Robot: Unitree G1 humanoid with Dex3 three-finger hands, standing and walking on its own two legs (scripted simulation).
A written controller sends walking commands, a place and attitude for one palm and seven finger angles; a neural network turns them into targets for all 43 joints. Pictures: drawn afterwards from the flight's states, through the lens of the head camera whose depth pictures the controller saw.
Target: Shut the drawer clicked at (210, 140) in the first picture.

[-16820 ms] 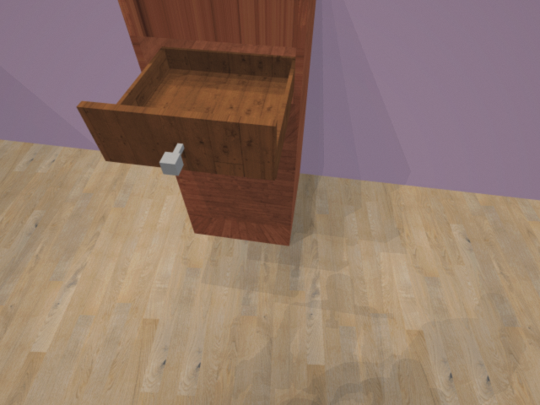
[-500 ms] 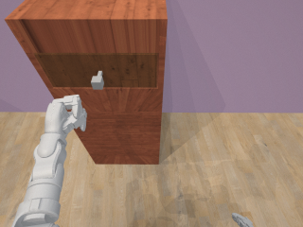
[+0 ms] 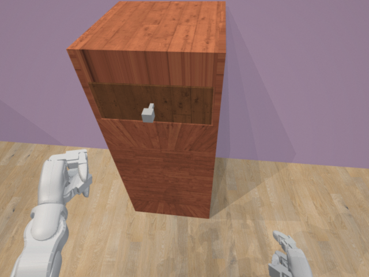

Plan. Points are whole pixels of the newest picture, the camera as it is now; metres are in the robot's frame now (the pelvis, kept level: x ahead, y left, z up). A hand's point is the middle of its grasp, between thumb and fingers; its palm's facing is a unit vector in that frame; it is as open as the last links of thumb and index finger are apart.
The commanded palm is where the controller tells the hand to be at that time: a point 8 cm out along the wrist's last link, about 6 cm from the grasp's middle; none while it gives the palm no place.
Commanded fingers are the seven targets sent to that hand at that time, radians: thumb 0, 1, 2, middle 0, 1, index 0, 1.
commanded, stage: draw the hand back to the body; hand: left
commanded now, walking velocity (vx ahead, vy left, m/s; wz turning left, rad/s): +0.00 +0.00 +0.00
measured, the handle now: (149, 111) +0.57 +0.17 +0.03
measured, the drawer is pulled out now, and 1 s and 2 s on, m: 0.00 0.00 0.00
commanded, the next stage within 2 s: step back with the hand held close in 0.56 s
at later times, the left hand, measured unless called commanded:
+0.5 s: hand (36, 210) +0.17 +0.25 +0.16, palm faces +0.42 -0.81 -0.41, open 3.3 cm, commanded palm +0.13 +0.28 +0.17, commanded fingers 0.00 0.90 0.90 -1.40 -1.60 -1.40 -1.60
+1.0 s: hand (43, 211) +0.18 +0.25 +0.15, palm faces +0.27 -0.83 -0.49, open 3.2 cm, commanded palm +0.12 +0.29 +0.17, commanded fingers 0.00 0.90 0.90 -1.40 -1.60 -1.40 -1.60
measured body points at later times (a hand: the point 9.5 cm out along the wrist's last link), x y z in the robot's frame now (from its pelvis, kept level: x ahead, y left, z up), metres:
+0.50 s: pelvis +0.00 +0.00 +0.00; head -0.02 -0.03 +0.45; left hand +0.14 +0.29 +0.19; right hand +0.20 -0.22 -0.08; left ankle -0.01 +0.11 -0.74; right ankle -0.02 -0.11 -0.74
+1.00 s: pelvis -0.02 +0.02 +0.00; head +0.01 +0.01 +0.45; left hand +0.16 +0.29 +0.17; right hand +0.16 -0.24 -0.09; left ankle -0.01 +0.11 -0.74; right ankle -0.02 -0.11 -0.74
